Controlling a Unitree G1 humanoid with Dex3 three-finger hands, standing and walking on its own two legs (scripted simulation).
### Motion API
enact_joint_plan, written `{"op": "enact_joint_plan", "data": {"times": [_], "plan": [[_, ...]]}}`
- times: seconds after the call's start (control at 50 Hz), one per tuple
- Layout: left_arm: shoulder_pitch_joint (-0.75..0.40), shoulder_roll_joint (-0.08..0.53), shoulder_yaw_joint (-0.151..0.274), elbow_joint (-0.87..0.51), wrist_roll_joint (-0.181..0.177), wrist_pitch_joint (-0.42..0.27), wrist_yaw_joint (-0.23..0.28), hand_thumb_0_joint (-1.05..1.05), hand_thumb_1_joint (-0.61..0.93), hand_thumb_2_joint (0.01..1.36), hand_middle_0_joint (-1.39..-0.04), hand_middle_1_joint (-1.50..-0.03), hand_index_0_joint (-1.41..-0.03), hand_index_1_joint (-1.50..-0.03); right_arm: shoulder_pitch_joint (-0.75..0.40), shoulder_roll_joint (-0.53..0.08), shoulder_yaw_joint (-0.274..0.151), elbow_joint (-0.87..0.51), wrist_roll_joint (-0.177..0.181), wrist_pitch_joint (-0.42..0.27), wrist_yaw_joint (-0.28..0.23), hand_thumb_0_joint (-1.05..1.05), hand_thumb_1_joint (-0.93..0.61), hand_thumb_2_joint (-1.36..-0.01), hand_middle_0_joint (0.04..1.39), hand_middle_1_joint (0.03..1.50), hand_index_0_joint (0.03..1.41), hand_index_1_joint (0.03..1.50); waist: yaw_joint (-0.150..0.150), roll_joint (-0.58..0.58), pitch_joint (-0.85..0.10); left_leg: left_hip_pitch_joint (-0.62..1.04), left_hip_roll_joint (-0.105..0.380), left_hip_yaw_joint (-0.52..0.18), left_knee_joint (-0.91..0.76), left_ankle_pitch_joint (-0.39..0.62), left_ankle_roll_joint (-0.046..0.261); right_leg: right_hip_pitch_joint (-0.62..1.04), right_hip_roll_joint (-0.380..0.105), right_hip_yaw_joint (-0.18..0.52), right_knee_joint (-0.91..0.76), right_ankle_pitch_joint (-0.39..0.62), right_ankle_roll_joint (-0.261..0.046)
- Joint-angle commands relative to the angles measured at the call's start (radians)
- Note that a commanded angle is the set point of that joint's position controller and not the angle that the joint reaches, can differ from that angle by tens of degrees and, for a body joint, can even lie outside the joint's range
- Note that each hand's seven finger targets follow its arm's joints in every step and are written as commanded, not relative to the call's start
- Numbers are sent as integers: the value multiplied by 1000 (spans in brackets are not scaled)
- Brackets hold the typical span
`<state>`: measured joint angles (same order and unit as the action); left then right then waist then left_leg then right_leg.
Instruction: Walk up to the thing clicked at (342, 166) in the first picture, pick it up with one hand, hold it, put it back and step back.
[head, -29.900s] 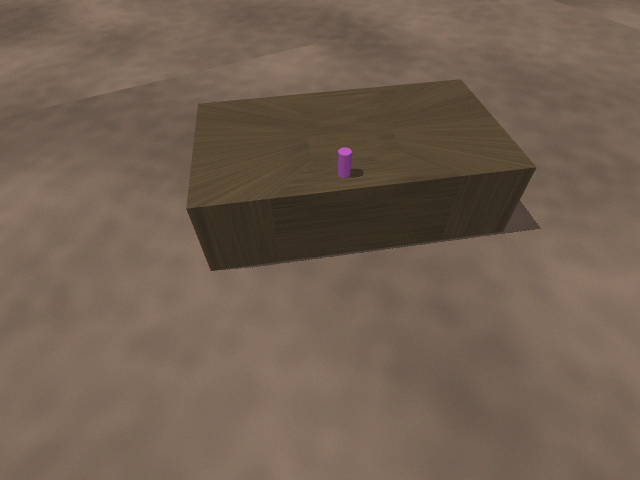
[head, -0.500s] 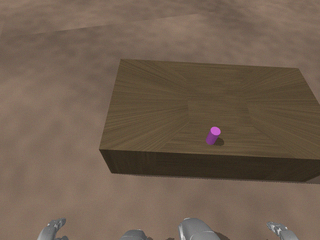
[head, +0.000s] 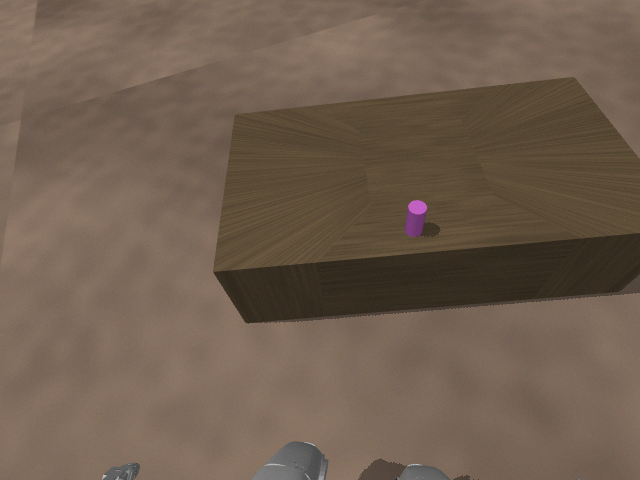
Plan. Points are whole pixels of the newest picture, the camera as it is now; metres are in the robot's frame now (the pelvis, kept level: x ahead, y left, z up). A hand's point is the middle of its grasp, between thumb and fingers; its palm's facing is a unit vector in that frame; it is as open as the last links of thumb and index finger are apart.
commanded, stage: step back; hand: right
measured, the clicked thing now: (415, 219) +0.75 -0.17 -0.36
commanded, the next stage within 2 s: none
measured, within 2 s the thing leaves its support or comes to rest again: neither
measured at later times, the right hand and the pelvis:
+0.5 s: hand out of the picture -0.01 -0.27 -0.15, palm faces -0.03 +0.91 -0.41, open 7.4 cm; pelvis -0.15 +0.00 -0.02, yaw -2 degrees
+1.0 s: hand out of the picture -0.19 -0.24 -0.14, palm faces -0.09 +0.91 -0.41, open 7.4 cm; pelvis -0.30 +0.01 +0.00, yaw +0 degrees
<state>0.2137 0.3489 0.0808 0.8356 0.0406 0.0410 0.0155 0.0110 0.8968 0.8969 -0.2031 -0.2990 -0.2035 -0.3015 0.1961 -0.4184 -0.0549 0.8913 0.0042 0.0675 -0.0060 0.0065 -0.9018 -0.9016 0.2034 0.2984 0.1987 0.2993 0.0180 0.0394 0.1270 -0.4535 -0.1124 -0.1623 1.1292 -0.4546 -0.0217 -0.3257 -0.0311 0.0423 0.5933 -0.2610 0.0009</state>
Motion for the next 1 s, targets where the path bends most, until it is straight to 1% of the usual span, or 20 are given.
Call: {"op": "enact_joint_plan", "data": {"times": [0.0,0.1,0.12,0.14,0.16,0.24,0.38,0.44,0.48,0.5,0.52,0.6,0.7,0.76,0.78,0.8,0.82,0.84,0.9,0.98], "plan": [[-19,252,71,-111,8,-26,30,0,900,900,-200,-300,-200,-300,-34,-133,-30,-98,-13,-41,-23,0,-900,-900,200,300,200,300,40,-246,-159,-79,73,49,-272,-77,-13,328,-208,174,-94,385,-192],[-58,252,46,-134,-25,9,16,0,900,900,-200,-300,-200,-300,88,-163,-55,-41,-35,-56,-23,0,-900,-900,200,300,200,300,-9,-203,-218,242,96,135,-752,303,26,149,-145,113,104,361,-106],[-37,215,35,-140,-29,15,13,0,900,900,-200,-300,-200,-300,77,-233,-75,-50,-53,-56,-22,0,-900,-900,200,300,200,300,0,-28,-221,326,262,-101,-759,403,78,-35,-55,69,209,139,-58],[-74,199,35,-145,-37,12,18,0,900,900,-200,-300,-200,-300,11,-322,-86,-73,-51,-51,-11,0,-900,-900,200,300,200,300,-3,189,-180,302,448,-324,-798,506,204,-188,120,-25,358,-310,-22],[-160,247,60,-150,-22,10,31,0,900,900,-200,-300,-200,-300,3,-371,-94,-86,-45,-53,-9,0,-900,-900,200,300,200,300,-73,226,-156,124,545,-441,-824,514,337,-104,104,112,551,-425,-7],[-48,233,54,-83,-41,9,12,0,900,900,-200,-300,-200,-300,-114,-205,-50,-103,-43,-62,-27,0,-900,-900,200,300,200,300,31,102,-114,206,339,-42,-685,673,223,-171,134,142,680,-232,-26],[-46,203,39,-81,-21,-25,8,0,900,900,-200,-300,-200,-300,-30,-212,-58,-109,-36,-41,-23,0,-900,-900,200,300,200,300,-36,163,-200,431,345,-33,-566,703,254,-85,48,16,132,-232,24],[38,198,41,-20,-11,-37,9,0,900,900,-200,-300,-200,-300,-91,-215,-54,-121,-14,-18,-16,0,-900,-900,200,300,200,300,3,127,-251,347,302,26,-454,605,181,118,66,-52,-260,77,2],[29,310,68,-21,11,-43,6,0,900,900,-200,-300,-200,-300,-91,-153,-34,-142,-4,-21,-12,0,-900,-900,200,300,200,300,-3,-97,-235,5,158,54,-337,253,78,263,-124,263,-186,217,-82],[-28,404,87,-50,0,-35,3,0,900,900,-200,-300,-200,-300,-132,-142,-36,-158,-2,-20,-28,0,-900,-900,200,300,200,300,40,-301,-188,-24,33,95,-131,-138,35,77,-332,453,-240,258,-265],[-102,423,89,-83,-1,-39,9,0,900,900,-200,-300,-200,-300,-105,-180,-59,-141,2,-17,-37,0,-900,-900,200,300,200,300,22,-320,-118,62,89,2,31,-193,25,-129,-407,535,-273,263,-315],[-118,273,60,-87,4,-34,15,0,900,900,-200,-300,-200,-300,-63,-152,-35,-98,5,-32,-29,0,-900,-900,200,300,200,300,-8,-163,-120,-23,4,20,60,-67,22,60,-186,158,-105,497,-207],[-16,255,56,-91,9,-10,27,0,900,900,-200,-300,-200,-300,-62,-107,-16,-117,-17,-60,-36,0,-900,-900,200,300,200,300,46,-235,-181,-56,65,133,-402,-48,-2,349,-160,131,19,613,-180],[-62,267,53,-118,-16,13,19,0,900,900,-200,-300,-200,-300,49,-121,-38,-69,-32,-68,-34,0,-900,-900,200,300,200,300,-3,-232,-240,170,73,196,-788,270,12,265,-144,110,144,520,-136],[-67,233,36,-131,-18,16,13,0,900,900,-200,-300,-200,-300,52,-161,-56,-64,-42,-67,-36,0,-900,-900,200,300,200,300,-5,-183,-250,286,139,84,-769,381,40,105,-117,112,164,344,-92],[-29,192,23,-128,-22,19,8,0,900,900,-200,-300,-200,-300,19,-256,-80,-73,-54,-62,-35,0,-900,-900,200,300,200,300,14,40,-246,403,347,-192,-757,545,127,-137,17,48,314,11,-41],[-98,223,31,-138,-24,19,23,0,900,900,-200,-300,-200,-300,-15,-340,-83,-101,-43,-54,-23,0,-900,-900,200,300,200,300,-31,149,-214,217,511,-315,-781,571,279,-118,91,34,467,-390,-18],[-111,251,40,-123,-21,22,28,0,900,900,-200,-300,-200,-300,-69,-359,-91,-112,-39,-60,-29,0,-900,-900,200,300,200,300,-34,192,-167,87,591,-413,-830,478,354,-65,56,111,614,-395,-16],[-17,245,49,-62,-31,21,6,0,900,900,-200,-300,-200,-300,-149,-217,-52,-121,-56,-65,-31,0,-900,-900,200,300,200,300,42,56,-129,136,361,-63,-752,452,227,-119,113,154,664,-247,-24],[-20,216,42,-44,-17,-7,-20,0,900,900,-200,-300,-200,-300,-68,-193,-57,-81,-45,-77,-18,0,-900,-900,200,300,200,300,-13,119,-130,284,310,-61,-769,73,197,-110,69,83,323,-220,9]]}}
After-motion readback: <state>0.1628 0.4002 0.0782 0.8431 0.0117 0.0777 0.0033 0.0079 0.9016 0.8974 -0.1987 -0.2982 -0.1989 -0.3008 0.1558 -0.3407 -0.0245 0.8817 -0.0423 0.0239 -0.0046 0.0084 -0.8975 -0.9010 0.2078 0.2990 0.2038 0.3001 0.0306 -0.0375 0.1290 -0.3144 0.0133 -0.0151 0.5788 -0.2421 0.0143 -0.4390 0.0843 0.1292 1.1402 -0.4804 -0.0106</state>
